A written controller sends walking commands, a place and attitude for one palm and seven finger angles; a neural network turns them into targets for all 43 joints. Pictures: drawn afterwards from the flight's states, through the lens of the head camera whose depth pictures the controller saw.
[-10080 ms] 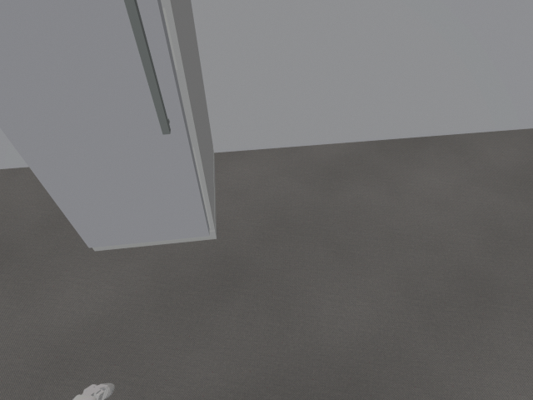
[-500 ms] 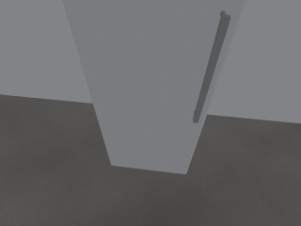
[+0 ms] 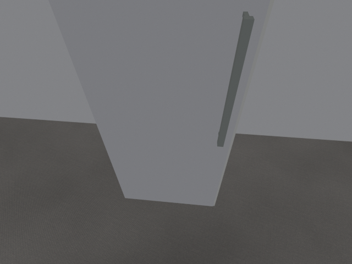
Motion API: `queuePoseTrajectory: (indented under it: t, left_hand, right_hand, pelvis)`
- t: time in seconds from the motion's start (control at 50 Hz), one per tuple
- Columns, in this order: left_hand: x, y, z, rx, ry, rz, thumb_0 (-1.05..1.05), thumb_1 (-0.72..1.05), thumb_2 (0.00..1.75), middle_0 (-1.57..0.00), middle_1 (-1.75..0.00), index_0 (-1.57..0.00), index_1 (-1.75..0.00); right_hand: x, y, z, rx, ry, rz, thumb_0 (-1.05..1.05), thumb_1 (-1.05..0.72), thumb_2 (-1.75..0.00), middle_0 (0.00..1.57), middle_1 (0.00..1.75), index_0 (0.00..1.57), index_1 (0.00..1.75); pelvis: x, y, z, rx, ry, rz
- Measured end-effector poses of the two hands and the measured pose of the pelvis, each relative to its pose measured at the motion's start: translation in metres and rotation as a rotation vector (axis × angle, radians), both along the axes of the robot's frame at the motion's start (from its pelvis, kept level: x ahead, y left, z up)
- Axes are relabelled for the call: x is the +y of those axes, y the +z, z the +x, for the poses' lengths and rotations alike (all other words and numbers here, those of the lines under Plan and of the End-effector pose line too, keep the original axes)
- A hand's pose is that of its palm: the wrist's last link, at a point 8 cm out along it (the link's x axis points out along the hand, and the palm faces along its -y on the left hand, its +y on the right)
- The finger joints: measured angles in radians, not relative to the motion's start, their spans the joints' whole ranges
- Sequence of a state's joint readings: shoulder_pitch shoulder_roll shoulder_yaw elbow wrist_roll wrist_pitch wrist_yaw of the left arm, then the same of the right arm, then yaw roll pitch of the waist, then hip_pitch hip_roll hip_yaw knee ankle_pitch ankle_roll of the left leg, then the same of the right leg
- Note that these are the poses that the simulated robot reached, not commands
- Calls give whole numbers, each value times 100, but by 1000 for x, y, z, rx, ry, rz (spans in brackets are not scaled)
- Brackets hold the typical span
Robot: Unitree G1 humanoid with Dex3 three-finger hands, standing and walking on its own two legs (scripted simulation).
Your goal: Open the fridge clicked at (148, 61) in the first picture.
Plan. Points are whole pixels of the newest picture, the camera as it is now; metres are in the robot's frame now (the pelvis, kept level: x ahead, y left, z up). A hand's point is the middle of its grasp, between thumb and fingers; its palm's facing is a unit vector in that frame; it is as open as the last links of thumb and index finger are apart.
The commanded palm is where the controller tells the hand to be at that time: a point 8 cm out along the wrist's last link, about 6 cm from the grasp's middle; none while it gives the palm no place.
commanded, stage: look again from close up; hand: right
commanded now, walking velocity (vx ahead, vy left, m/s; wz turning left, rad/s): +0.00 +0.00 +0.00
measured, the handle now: (230, 92) +0.54 -0.12 +0.12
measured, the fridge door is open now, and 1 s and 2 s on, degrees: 0 0 0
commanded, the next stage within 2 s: raise the hand to about handle height in 0.42 s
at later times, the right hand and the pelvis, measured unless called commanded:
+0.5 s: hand out of the picture +0.04 -0.21 -0.17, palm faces -0.02 +0.97 -0.24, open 7.4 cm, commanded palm none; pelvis +0.01 +0.00 +0.01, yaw +0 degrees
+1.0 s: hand (287, 260) +0.16 -0.21 -0.02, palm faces +0.19 +0.98 -0.06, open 9.0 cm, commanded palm +0.15 -0.27 +0.00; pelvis -0.01 +0.04 -0.07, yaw -2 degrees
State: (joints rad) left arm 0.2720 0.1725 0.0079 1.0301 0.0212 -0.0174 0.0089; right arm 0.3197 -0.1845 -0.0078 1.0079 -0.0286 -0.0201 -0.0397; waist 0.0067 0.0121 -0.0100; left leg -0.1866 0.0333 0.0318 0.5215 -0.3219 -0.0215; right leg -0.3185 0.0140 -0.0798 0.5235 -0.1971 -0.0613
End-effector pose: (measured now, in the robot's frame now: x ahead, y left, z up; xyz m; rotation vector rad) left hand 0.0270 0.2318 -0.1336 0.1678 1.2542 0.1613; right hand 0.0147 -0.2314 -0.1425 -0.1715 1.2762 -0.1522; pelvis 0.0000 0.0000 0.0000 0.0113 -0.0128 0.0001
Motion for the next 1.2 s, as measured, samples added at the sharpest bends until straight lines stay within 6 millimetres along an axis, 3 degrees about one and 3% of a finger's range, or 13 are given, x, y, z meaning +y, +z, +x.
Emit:
queuePoseTrajectory:
  t: [0.24,0.54,0.58,0.7,0.76,0.82,0.92,1.02,1.08,1.2]
  left_hand:
    - [12,12,38,-41,-36,43,1,90,89,-21,-30,-20,-30]
    - [22,15,46,-23,-48,61,1,90,89,-21,-30,-21,-30]
    - [22,21,52,-111,-55,76,1,90,89,-21,-30,-21,-30]
    - [22,35,88,-454,-83,76,1,90,89,-21,-30,-21,-30]
    - [29,30,109,-558,-102,70,1,90,89,-21,-30,-21,-30]
    - [39,22,130,-644,-125,75,1,90,89,-21,-30,-21,-30]
    - [52,17,154,-717,-131,97,1,90,89,-21,-30,-21,-30]
    - [53,14,160,-685,-178,122,1,90,90,-21,-30,-21,-30]
    - [51,8,158,-648,-195,120,1,90,90,-21,-30,-21,-30]
    - [47,8,142,-592,-158,105,1,90,89,-21,-30,-21,-30]
  right_hand:
    - [-17,2,18,12,28,-18,1,-90,-90,20,30,20,30]
    - [-25,6,22,38,46,-34,1,-90,-90,20,30,20,30]
    - [-31,26,48,-145,-73,-40,1,-90,-89,20,30,20,31]
    - [-25,131,152,-924,-96,-63,2,-85,-87,20,33,20,34]
    - [-22,153,177,-1210,0,-27,1,-80,-85,21,37,20,37]
    - [-20,145,176,-1319,129,25,1,-74,-82,21,40,21,41]
    - [-25,113,141,-1182,78,96,1,-63,-78,22,47,22,48]
    - [-32,129,116,-1214,13,-8,1,-51,-73,23,55,23,55]
    - [-35,144,122,-1276,45,-24,1,-44,-70,23,59,23,60]
    - [-44,159,156,-1233,115,56,1,-30,-64,24,68,24,69]
  pelvis:
    - [-2,3,9,-1,6,0]
    - [-2,6,14,-5,4,-5]
    - [-1,4,14,12,-2,-11]
    - [9,-11,5,77,-28,-21]
    - [18,-30,-2,144,-12,-15]
    - [27,-54,-7,188,0,-13]
    - [37,-72,-7,190,-11,-2]
    - [45,-71,-5,178,-38,20]
    - [48,-69,-7,176,-49,30]
    - [48,-57,-7,159,-43,26]
